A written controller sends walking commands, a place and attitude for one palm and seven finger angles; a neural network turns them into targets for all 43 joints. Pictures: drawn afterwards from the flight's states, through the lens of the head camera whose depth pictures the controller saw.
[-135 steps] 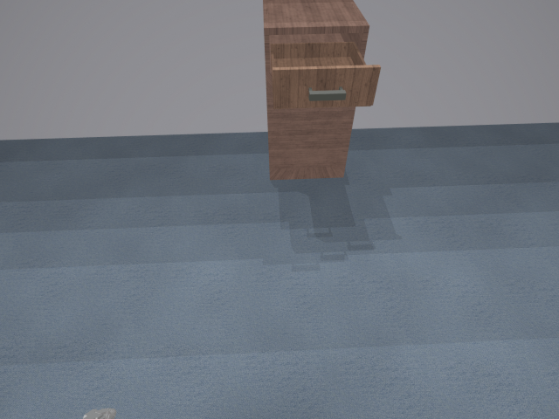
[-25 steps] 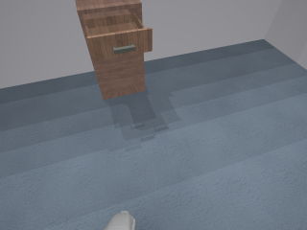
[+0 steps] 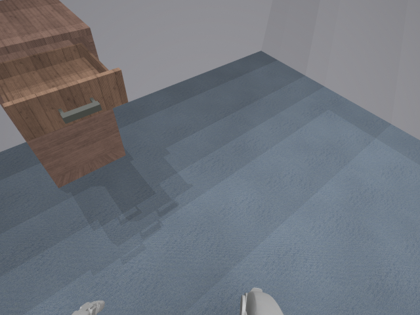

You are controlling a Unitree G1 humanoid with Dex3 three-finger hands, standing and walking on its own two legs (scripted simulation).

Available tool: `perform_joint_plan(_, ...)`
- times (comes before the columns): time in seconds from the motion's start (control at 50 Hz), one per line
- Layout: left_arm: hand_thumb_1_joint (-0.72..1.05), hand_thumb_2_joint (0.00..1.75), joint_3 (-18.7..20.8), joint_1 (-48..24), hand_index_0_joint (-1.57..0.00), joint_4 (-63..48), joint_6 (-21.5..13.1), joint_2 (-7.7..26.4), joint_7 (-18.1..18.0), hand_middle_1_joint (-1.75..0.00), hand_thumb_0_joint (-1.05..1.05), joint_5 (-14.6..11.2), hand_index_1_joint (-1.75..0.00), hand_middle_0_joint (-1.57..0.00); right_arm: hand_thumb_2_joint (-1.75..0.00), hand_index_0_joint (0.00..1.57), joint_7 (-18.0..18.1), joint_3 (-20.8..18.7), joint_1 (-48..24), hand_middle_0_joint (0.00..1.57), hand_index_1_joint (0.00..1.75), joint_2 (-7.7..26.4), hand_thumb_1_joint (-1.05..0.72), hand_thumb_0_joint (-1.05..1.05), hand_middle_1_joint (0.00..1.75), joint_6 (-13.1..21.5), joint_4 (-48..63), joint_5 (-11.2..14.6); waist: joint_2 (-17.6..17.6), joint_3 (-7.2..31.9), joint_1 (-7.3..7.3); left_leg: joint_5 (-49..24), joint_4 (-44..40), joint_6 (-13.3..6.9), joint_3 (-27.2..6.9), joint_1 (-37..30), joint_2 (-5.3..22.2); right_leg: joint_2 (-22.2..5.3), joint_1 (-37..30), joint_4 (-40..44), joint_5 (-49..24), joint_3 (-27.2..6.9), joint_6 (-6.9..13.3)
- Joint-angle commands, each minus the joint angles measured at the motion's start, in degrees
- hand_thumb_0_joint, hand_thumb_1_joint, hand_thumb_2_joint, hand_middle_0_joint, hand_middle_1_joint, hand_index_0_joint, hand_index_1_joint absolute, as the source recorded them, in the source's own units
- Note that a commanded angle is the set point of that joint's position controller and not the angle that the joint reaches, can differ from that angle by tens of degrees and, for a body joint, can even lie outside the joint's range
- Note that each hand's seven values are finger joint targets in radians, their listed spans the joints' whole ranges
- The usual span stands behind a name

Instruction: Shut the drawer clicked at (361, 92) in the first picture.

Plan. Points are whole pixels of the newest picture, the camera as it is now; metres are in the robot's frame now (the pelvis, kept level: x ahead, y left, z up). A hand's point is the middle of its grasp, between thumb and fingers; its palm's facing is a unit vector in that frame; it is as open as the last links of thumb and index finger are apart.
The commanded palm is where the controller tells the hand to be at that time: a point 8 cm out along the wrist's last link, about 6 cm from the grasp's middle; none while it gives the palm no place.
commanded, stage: walk to a spot facing it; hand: left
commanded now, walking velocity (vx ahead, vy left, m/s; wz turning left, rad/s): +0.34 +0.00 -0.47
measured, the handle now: (79, 108) +0.72 +0.47 -0.09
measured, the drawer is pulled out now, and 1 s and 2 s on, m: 0.30 0.30 0.30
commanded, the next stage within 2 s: turn to face it in 0.90 s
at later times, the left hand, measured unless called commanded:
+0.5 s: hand (161, 243) +0.31 +0.13 -0.17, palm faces -0.14 -0.96 -0.22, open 7.2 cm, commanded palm none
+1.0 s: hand (175, 189) +0.48 +0.12 -0.18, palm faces -0.31 -0.94 -0.13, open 7.4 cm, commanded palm none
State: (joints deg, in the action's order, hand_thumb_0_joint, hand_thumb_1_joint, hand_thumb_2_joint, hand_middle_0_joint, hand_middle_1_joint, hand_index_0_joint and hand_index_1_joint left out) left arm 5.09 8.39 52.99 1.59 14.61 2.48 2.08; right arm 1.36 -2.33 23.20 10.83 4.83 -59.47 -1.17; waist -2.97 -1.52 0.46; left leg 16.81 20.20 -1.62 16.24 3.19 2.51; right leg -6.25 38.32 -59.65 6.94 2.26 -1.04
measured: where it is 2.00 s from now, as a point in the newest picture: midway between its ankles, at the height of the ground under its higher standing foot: (223, 275)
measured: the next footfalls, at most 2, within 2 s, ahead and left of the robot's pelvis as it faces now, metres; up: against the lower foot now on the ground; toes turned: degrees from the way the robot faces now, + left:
right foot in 0.22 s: +0.24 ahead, -0.14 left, +0.00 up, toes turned -14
left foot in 0.66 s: +0.41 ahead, +0.05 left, +0.00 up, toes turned -4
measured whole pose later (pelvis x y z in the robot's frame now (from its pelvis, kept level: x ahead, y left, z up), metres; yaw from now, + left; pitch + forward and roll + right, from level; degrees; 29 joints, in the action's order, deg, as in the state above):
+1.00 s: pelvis +0.38 -0.03 +0.00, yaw -23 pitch -1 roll -1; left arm 4.9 13.8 57.6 2.5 10.5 1.6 1.4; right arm 1.6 -2.1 18.1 8.9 3.0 -58.9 -1.2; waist -2.1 -3.6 -1.1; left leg 17.1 23.7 -1.1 17.8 4.9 5.7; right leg -5.7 34.2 -57.2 12.1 4.6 -2.4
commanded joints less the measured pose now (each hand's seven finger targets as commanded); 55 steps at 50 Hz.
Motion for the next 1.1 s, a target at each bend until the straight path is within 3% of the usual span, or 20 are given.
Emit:
perform_joint_plan(0.0,0.90,0.90,-1.6,-7.6,-0.20,-4.9,-0.9,-2.1,1.0,-0.30,0.00,-0.1,-0.30,-0.20,-0.90,0.20,0.1,-0.8,6.1,0.20,0.30,6.4,-0.90,0.00,0.30,1.1,0.9,-0.2,7.8,-5.4,2.24,-25.3,-8.0,-5.1,-6.5,-3.7,16.4,0.2,3.5,11.3,-0.9,2.5,0.6)
perform_joint_plan(0.1,0.90,0.90,-1.8,-10.8,-0.20,-5.6,-1.7,-1.6,0.7,-0.30,0.00,-0.4,-0.30,-0.20,-0.90,0.20,0.1,-0.8,8.4,0.20,0.30,7.5,-0.90,0.00,0.30,0.2,-0.8,-0.7,9.6,-5.0,2.84,-41.3,-2.0,-4.3,-2.1,-7.4,17.8,3.7,-4.5,20.3,5.4,5.9,4.1)
perform_joint_plan(0.14,0.90,0.90,-1.4,-3.8,-0.20,-3.5,-2.5,0.1,0.3,-0.30,0.00,-0.3,-0.30,-0.20,-0.90,0.20,0.1,-1.2,7.5,0.20,0.30,9.1,-0.90,0.00,0.30,-0.1,-0.5,-0.4,10.6,0.2,-0.27,-55.2,9.6,-3.1,-0.3,-7.9,17.3,7.1,-15.9,24.3,8.7,8.5,6.1)
perform_joint_plan(0.16,0.90,0.90,-0.7,5.0,-0.20,-0.8,-3.3,2.1,0.0,-0.30,0.00,-0.1,-0.30,-0.20,-0.90,0.20,0.0,-1.2,6.1,0.20,0.30,9.8,-0.90,0.00,0.30,-0.2,-0.1,-0.1,9.3,5.7,-4.77,-52.6,21.5,-0.9,1.3,-3.7,15.6,8.4,-29.3,29.1,4.3,9.0,6.9)
perform_joint_plan(0.18,0.90,0.90,0.6,12.9,-0.20,1.5,-4.0,7.6,-0.8,-0.30,0.00,0.0,-0.30,-0.20,-0.90,0.20,-0.9,-0.8,6.5,0.20,0.30,7.9,-0.90,0.00,0.30,-0.3,0.9,0.8,1.2,12.2,-7.97,-33.9,37.0,1.2,1.4,12.6,13.5,-0.3,-48.2,29.7,1.1,-1.3,10.0)
perform_joint_plan(0.2,0.90,0.90,2.1,18.8,-0.20,2.5,-4.2,13.3,-1.6,-0.30,0.00,-0.9,-0.30,-0.20,-0.90,0.20,-0.7,-0.3,6.6,0.20,0.30,4.0,-0.90,0.00,0.30,-0.1,3.2,1.4,-8.7,18.7,-8.04,15.3,57.0,4.5,-1.6,30.7,3.1,-18.4,-59.8,34.5,-9.3,-30.6,18.0)
perform_joint_plan(0.22,0.90,0.90,2.3,17.7,-0.20,2.5,-3.5,14.8,-2.0,-0.30,0.00,-2.0,-0.30,-0.20,-0.90,0.20,-0.3,-0.8,1.0,0.20,0.30,5.6,-0.90,0.00,0.30,-0.3,4.4,1.3,-2.7,15.8,-8.41,15.8,61.9,2.9,-10.3,34.0,4.3,-19.3,-53.4,39.5,-8.7,-30.7,19.6)
perform_joint_plan(0.28,0.90,0.90,0.2,5.1,-0.20,-0.1,-4.0,6.6,-2.8,-0.30,0.00,-1.6,-0.30,-0.20,-0.90,0.20,-0.5,-1.3,-0.6,0.20,0.30,4.2,-0.90,0.00,0.30,-1.9,3.1,-0.1,2.7,1.8,-0.95,3.1,56.3,3.2,-14.7,30.2,9.1,-11.5,-28.4,45.2,3.5,-17.3,13.4)
perform_joint_plan(0.32,0.90,0.90,-0.3,3.6,-0.20,0.1,-4.8,4.4,-2.9,-0.30,0.00,-0.9,-0.30,-0.20,-0.90,0.20,-0.6,-0.9,3.3,0.20,0.30,2.3,-0.90,0.00,0.30,-3.0,1.5,-0.5,-0.1,0.9,1.90,1.5,50.2,4.0,-13.6,26.4,8.9,-8.5,-22.2,46.5,1.0,-11.5,12.1)
perform_joint_plan(0.38,0.90,0.90,-0.1,5.7,-0.20,1.3,-5.2,2.4,-2.8,-0.30,0.00,-0.7,-0.30,-0.20,-0.90,0.20,-1.1,-1.2,2.3,0.20,0.30,0.7,-0.90,0.00,0.30,-3.4,2.0,-0.7,-2.5,0.7,2.17,-1.4,41.2,4.7,-12.2,24.9,7.9,-5.5,-19.4,47.4,3.8,-9.0,11.7)
perform_joint_plan(0.52,0.90,0.90,-0.5,11.3,-0.20,3.3,-5.3,4.2,-2.5,-0.30,0.00,-0.7,-0.30,-0.20,-0.90,0.20,-2.5,-1.2,-12.0,0.20,0.30,1.7,-0.90,0.00,0.30,-2.1,6.9,-0.5,-4.1,-2.9,-2.12,-2.2,22.0,4.0,-11.0,24.0,4.6,-6.4,-24.3,47.6,9.9,-13.1,12.0)
perform_joint_plan(0.6,0.90,0.90,-0.4,11.0,-0.20,3.9,-4.8,4.9,-2.6,-0.30,0.00,-1.1,-0.30,-0.20,-0.90,0.20,-2.1,-1.3,-8.7,0.20,0.30,3.7,-0.90,0.00,0.30,-1.0,6.1,-0.3,-0.7,-1.8,0.70,-4.5,8.6,3.5,-8.9,9.0,1.7,-3.8,-22.6,39.6,4.6,-11.0,9.3)
perform_joint_plan(0.62,0.90,0.90,-0.6,10.8,-0.20,3.6,-4.7,3.4,-2.4,-0.30,0.00,-1.3,-0.30,-0.20,-0.90,0.20,-1.4,-1.8,-2.9,0.20,0.30,6.5,-0.90,0.00,0.30,-0.5,4.2,-0.4,4.0,0.7,3.24,-3.5,5.2,2.3,-12.5,-2.8,4.3,-0.7,-16.4,29.5,2.0,-8.9,7.4)
perform_joint_plan(0.64,0.90,0.90,-0.9,12.0,-0.20,2.6,-4.6,0.4,-1.9,-0.30,0.00,-1.7,-0.30,-0.20,-0.90,0.20,-0.8,-3.3,4.3,0.20,0.30,12.9,-0.90,0.00,0.30,-0.2,2.7,-1.2,17.9,5.2,5.47,-0.5,-0.1,-2.6,-29.7,-13.0,18.4,6.3,-5.9,12.4,13.5,-2.2,4.3)
perform_joint_plan(0.66,0.90,0.90,-1.1,9.8,-0.20,1.0,-4.9,1.1,-1.9,-0.30,0.00,-1.2,-0.30,-0.20,-0.90,0.20,-0.8,-3.4,7.4,0.20,0.30,15.3,-0.90,0.00,0.30,-0.9,2.5,-1.0,20.9,5.0,6.24,3.7,-6.8,-7.1,-39.8,-11.4,27.4,7.6,-0.5,-1.5,26.7,-0.1,3.3)
perform_joint_plan(0.72,0.90,0.90,-0.1,7.1,-0.20,2.4,-3.7,1.1,-1.0,-0.30,0.00,-0.3,-0.30,-0.20,-0.90,0.20,0.0,-1.2,-2.3,0.20,0.30,7.5,-0.90,0.00,0.30,-0.4,4.7,-0.5,8.2,-4.3,2.19,2.8,-9.8,-4.7,-28.0,3.6,22.4,1.0,0.7,-11.9,14.5,-3.4,2.3)
perform_joint_plan(0.8,0.90,0.90,0.0,12.4,-0.20,3.9,-1.3,-2.0,-0.8,-0.30,0.00,-0.5,-0.30,-0.20,-0.90,0.20,0.6,-0.6,-4.9,0.20,0.30,5.3,-0.90,0.00,0.30,0.4,4.7,0.3,10.0,-1.6,-1.66,-22.6,-6.8,-2.9,-10.2,5.0,17.4,0.2,-2.8,-10.5,7.0,-1.2,-0.6)
perform_joint_plan(1.0,0.90,0.90,-0.6,0.0,-0.20,-0.7,-0.4,-3.9,-1.0,-0.30,0.00,-0.5,-0.30,-0.20,-0.90,0.20,0.6,-1.9,0.1,0.20,0.30,5.8,-0.90,0.00,0.30,-1.7,1.5,-0.4,12.8,-2.9,2.11,-37.8,0.6,-4.3,-2.4,1.0,17.2,2.0,-7.5,14.0,6.0,4.7,-0.6)
perform_joint_plan(1.04,0.90,0.90,-1.1,1.4,-0.20,-0.1,-1.1,-4.1,-1.6,-0.30,0.00,-0.4,-0.30,-0.20,-0.90,0.20,0.7,-1.9,-0.1,0.20,0.30,5.8,-0.90,0.00,0.30,-2.1,0.4,-0.5,13.2,-1.5,1.37,-37.9,3.9,-4.4,-3.8,1.8,17.4,3.1,-14.2,19.9,5.5,4.8,0.6)
perform_joint_plan(1.08,0.90,0.90,-1.4,8.0,-0.20,2.6,-2.3,-2.5,-2.5,-0.30,0.00,-0.2,-0.30,-0.20,-0.90,0.20,0.5,-1.4,-0.5,0.20,0.30,5.1,-0.90,0.00,0.30,-2.3,-0.4,0.0,9.7,2.4,-2.08,-35.9,11.5,-2.1,-4.6,4.0,14.7,4.0,-26.4,30.7,-2.5,5.7,0.9)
